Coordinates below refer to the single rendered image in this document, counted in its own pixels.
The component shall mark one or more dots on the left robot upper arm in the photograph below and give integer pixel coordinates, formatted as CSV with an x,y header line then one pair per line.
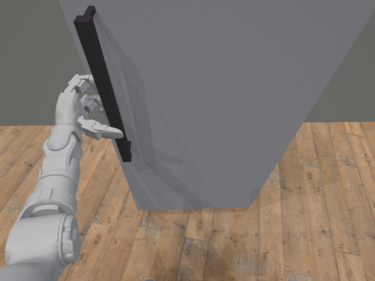
x,y
40,248

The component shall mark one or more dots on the robot left forearm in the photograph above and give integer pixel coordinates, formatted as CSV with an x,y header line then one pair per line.
x,y
58,179

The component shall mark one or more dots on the left robot hand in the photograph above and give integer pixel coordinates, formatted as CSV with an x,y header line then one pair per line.
x,y
69,109

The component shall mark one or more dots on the handle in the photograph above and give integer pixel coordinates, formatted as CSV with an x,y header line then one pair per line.
x,y
87,33

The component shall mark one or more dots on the fridge door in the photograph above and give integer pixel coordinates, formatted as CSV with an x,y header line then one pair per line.
x,y
212,92

